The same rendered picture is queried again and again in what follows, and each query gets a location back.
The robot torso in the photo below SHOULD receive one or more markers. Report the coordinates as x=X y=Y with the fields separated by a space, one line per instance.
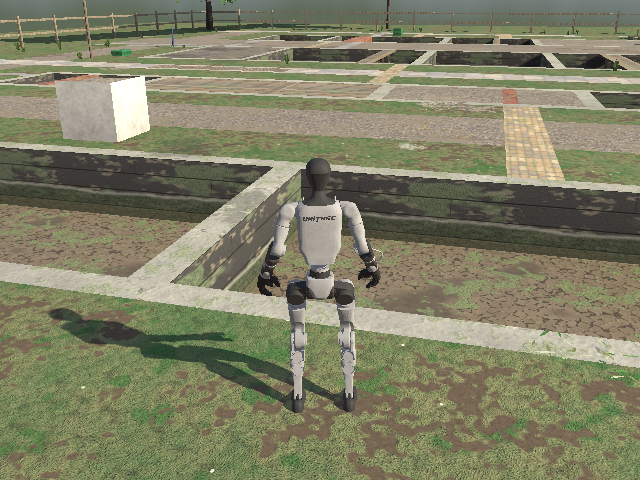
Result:
x=319 y=236

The robot right forearm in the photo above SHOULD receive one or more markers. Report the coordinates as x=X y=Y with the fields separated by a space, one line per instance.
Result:
x=369 y=259

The robot left forearm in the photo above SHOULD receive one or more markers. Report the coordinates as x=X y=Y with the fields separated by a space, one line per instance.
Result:
x=269 y=264

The robot right upper arm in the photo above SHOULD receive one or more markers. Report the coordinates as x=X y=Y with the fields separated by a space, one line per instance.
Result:
x=350 y=210

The left robot hand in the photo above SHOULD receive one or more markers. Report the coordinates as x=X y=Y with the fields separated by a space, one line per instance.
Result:
x=269 y=282

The right robot shin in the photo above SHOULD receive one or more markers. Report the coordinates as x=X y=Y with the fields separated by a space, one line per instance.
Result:
x=348 y=361

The right robot hand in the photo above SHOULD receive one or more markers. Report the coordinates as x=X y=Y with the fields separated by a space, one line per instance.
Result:
x=366 y=274

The robot left upper arm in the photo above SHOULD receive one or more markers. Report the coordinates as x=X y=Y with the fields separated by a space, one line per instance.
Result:
x=286 y=213

